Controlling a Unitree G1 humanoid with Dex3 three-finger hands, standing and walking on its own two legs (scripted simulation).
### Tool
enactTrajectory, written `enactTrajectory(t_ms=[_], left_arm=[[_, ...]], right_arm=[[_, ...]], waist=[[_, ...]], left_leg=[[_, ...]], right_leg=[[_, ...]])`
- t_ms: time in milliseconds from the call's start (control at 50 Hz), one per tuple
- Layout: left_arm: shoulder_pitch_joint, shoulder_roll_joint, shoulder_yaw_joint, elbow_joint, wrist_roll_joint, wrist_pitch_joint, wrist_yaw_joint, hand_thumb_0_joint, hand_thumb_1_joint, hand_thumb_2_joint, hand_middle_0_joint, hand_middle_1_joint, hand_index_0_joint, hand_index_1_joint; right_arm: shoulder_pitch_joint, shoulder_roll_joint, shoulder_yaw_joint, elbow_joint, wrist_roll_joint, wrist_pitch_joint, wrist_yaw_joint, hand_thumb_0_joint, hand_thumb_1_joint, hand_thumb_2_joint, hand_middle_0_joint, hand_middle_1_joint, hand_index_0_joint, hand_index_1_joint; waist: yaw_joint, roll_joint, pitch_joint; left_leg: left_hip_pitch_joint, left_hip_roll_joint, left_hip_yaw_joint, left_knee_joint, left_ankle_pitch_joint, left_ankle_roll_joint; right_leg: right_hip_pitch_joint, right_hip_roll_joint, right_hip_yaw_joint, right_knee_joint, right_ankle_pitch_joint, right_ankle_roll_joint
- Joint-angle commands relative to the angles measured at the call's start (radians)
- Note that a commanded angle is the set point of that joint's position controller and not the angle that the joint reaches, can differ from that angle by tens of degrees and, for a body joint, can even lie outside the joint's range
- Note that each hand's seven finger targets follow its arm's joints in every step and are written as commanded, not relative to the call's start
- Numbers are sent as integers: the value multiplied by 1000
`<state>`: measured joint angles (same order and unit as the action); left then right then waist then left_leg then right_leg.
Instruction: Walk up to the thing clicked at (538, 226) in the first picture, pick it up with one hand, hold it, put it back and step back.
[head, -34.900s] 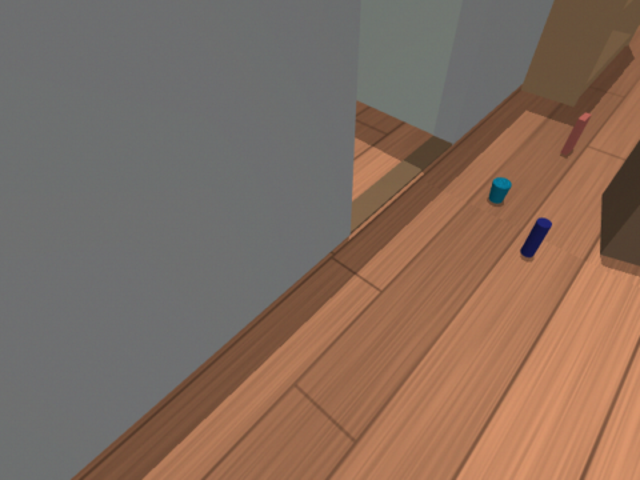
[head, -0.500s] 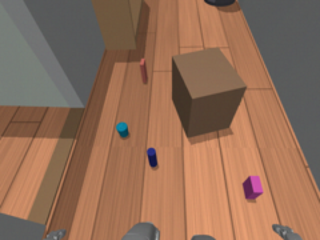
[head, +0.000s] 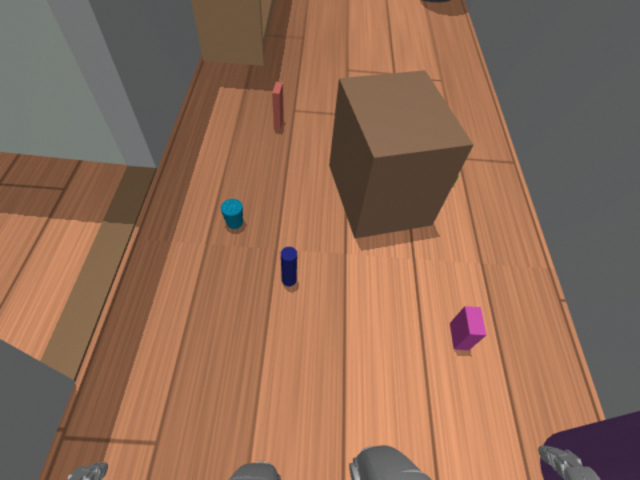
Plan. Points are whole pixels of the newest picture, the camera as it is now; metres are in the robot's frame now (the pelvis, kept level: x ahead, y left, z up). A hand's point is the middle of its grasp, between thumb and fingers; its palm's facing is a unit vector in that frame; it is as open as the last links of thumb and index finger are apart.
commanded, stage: step back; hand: left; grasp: from the side
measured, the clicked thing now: (289, 267) +0.76 +0.10 -0.68
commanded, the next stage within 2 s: none
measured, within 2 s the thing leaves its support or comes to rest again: neither
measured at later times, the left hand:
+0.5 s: hand out of the picture -0.02 +0.23 -0.15, palm faces +0.02 -0.92 -0.40, open 7.3 cm
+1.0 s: hand out of the picture -0.27 +0.17 -0.15, palm faces +0.00 -0.91 -0.42, open 7.3 cm
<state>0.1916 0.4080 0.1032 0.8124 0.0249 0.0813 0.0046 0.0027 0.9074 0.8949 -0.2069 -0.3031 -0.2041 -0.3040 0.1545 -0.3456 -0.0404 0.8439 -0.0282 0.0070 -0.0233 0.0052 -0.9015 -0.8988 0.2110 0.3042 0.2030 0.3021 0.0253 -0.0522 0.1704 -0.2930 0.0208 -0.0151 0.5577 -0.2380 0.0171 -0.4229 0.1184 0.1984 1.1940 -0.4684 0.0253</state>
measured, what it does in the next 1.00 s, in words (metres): walks backwards: right foot, then left foot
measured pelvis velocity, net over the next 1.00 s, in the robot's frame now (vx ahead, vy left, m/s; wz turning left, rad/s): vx -0.33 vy -0.10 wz -0.01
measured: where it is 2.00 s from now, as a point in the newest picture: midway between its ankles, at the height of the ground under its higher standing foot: outside the picture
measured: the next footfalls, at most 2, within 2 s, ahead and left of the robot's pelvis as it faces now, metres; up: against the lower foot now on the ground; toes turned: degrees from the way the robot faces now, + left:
right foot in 0.16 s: -0.05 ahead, -0.16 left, +0.00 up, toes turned +1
left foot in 0.48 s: -0.15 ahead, +0.06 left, +0.00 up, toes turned +0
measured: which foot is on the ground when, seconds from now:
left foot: down 0.00-0.18, up 0.20-0.46, down 0.48-0.86, up 0.88-1.00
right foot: up 0.00-0.14, down 0.16-0.50, up 0.52-0.82, down 0.84-1.00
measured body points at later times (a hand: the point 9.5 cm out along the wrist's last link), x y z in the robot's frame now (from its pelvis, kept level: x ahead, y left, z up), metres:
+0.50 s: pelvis -0.16 -0.04 -0.02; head -0.10 -0.04 +0.42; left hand -0.02 +0.27 -0.12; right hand -0.09 -0.36 -0.14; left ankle -0.19 +0.06 -0.74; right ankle -0.09 -0.16 -0.73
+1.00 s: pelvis -0.33 -0.10 -0.01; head -0.30 -0.12 +0.44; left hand -0.27 +0.22 -0.12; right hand -0.21 -0.42 -0.13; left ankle -0.30 +0.05 -0.67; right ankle -0.31 -0.23 -0.73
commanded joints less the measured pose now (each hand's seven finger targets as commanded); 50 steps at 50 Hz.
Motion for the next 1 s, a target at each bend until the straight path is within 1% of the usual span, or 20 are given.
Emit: enactTrajectory(t_ms=[0, 120, 160, 180, 200, 260, 380, 440, 460, 500, 520, 540, 600, 720, 800, 840, 860, 880, 940, 980], left_arm=[[-11, 143, 35, -101, 2, -35, 9, 0, 900, 900, -200, -300, -200, -300], [162, 145, 43, 3, 10, -53, -3, 0, 900, 900, -200, -300, -200, -300], [132, 278, 77, -32, 25, -58, -8, 0, 900, 900, -200, -300, -200, -300], [17, 375, 89, -80, 28, -54, -5, 0, 900, 900, -200, -300, -200, -300], [-66, 346, 83, -105, 21, -58, 3, 0, 900, 900, -200, -300, -200, -300], [-144, 211, 49, -123, 19, -59, 12, 0, 900, 900, -200, -300, -200, -300], [-14, 180, 47, -122, 27, -42, 26, 0, 900, 900, -200, -300, -200, -300], [-45, 199, 34, -139, -1, -24, 18, 0, 900, 900, -200, -300, -200, -300], [-49, 171, 21, -151, -3, -14, 15, 0, 900, 900, -200, -300, -200, -300], [-68, 141, 18, -165, -12, -14, 20, 0, 900, 900, -200, -300, -200, -300], [-121, 173, 30, -170, 1, -14, 31, 0, 900, 900, -200, -300, -200, -300], [-116, 196, 37, -154, 1, -12, 27, 0, 900, 900, -200, -300, -200, -300], [-42, 179, 39, -106, -14, -15, 13, 0, 900, 900, -200, -300, -200, -300], [-36, 142, 15, -101, -5, -46, 11, 0, 900, 900, -200, -300, -200, -300], [85, 151, 23, 4, 1, -76, 17, 0, 900, 900, -200, -300, -200, -300], [103, 280, 60, 9, 24, -81, 16, 0, 900, 900, -200, -300, -200, -300], [24, 375, 75, -31, 26, -78, 16, 0, 900, 900, -200, -300, -200, -300], [-70, 371, 70, -56, 18, -82, 23, 0, 900, 900, -200, -300, -200, -300], [-159, 239, 38, -50, 22, -91, 28, 0, 900, 900, -200, -300, -200, -300], [-65, 239, 45, -22, 21, -99, 24, 0, 900, 900, -200, -300, -200, -300]], right_arm=[[51, -292, -96, -86, 3, -22, -22, 0, -900, -900, 200, 300, 200, 300], [-59, -300, -88, -126, 11, 15, -8, 0, -900, -900, 200, 300, 200, 300], [-40, -210, -62, -147, 22, 19, -8, 0, -900, -900, 200, 300, 200, 300], [-71, -233, -79, -145, 19, 21, -30, 0, -900, -900, 200, 300, 200, 300], [-53, -276, -96, -121, 20, 22, -29, 0, -900, -900, 200, 300, 200, 300], [43, -239, -68, -54, 35, 16, -17, 0, -900, -900, 200, 300, 200, 300], [33, -200, -46, -78, 17, -13, -22, 0, -900, -900, 200, 300, 200, 300], [133, -203, -57, -39, 3, -22, -19, 0, -900, -900, 200, 300, 200, 300], [138, -232, -72, -33, -5, -22, -19, 0, -900, -900, 200, 300, 200, 300], [56, -399, -104, -66, -22, -18, -9, 0, -900, -900, 200, 300, 200, 300], [50, -440, -116, -80, -20, -22, -14, 0, -900, -900, 200, 300, 200, 300], [13, -398, -110, -80, -15, -28, -23, 0, -900, -900, 200, 300, 200, 300], [-28, -284, -73, -94, -11, -26, -29, 0, -900, -900, 200, 300, 200, 300], [48, -281, -79, -93, -9, -2, -18, 0, -900, -900, 200, 300, 200, 300], [-27, -295, -72, -99, 4, 32, 0, 0, -900, -900, 200, 300, 200, 300], [-4, -189, -42, -123, 14, 34, 2, 0, -900, -900, 200, 300, 200, 300], [-50, -220, -60, -137, 11, 38, -15, 0, -900, -900, 200, 300, 200, 300], [-54, -271, -84, -113, 17, 41, -16, 0, -900, -900, 200, 300, 200, 300], [29, -254, -72, -40, 24, 38, 2, 0, -900, -900, 200, 300, 200, 300], [32, -239, -64, -36, 11, 25, 5, 0, -900, -900, 200, 300, 200, 300]], waist=[[-63, 221, -224], [19, 210, -277], [16, -155, -202], [45, -286, -167], [8, -254, -96], [-52, -122, -106], [33, -154, -207], [-18, -133, -255], [-14, -66, -259], [-6, 252, -226], [-64, 316, -210], [-35, 242, -184], [16, 145, -186], [-45, 242, -232], [3, 224, -311], [4, -115, -247], [47, -185, -204], [17, -190, -116], [-54, -38, -75], [-5, -77, -107]], left_leg=[[310, 262, -212, -75, 483, 240], [34, 176, -130, 53, 225, 127], [-291, -71, -55, 288, -246, 1], [-194, -102, -86, 542, -405, -27], [-120, -62, -143, 654, -373, -21], [-164, -148, -123, 686, -228, -21], [-201, -70, -19, 214, -283, -34], [0, -54, 34, -174, 20, -12], [86, -7, -63, -178, 142, 8], [117, 342, -465, -183, 443, 201], [0, 449, -597, -219, 418, 313], [-30, 427, -528, -201, 413, 314], [54, 223, -203, -89, 540, 202], [252, 220, -176, -8, 539, 224], [95, 144, -96, 131, 302, 135], [-312, -51, -69, 317, -242, 30], [-242, -86, -139, 510, -390, -13], [-136, -31, -177, 624, -358, -18], [-184, -115, -153, 667, -203, -21], [-213, -98, -138, 599, -183, -36]], right_leg=[[-80, -64, -43, -202, -65, 22], [293, -91, -181, -774, 246, -45], [304, -351, 257, -835, 218, -156], [29, -524, 387, -899, 221, -326], [-133, -533, 390, -933, 185, -331], [25, -314, 17, -774, 465, -218], [408, -324, 4, -633, 699, -221], [348, -303, -20, -494, 682, -176], [227, -263, -31, -468, 521, -131], [-71, -44, -135, -178, -135, -48], [-30, -72, -31, -17, -200, -38], [-15, -84, 21, 66, -149, -38], [-73, -18, 8, 132, -43, -39], [-34, -99, -112, -338, -61, 4], [271, -73, -232, -821, 249, -29], [362, -305, 197, -804, 193, -112], [82, -532, 386, -877, 147, -298], [-140, -568, 427, -933, 78, -327], [-20, -349, 53, -797, 170, -219], [70, -308, 59, -793, 9, -199]])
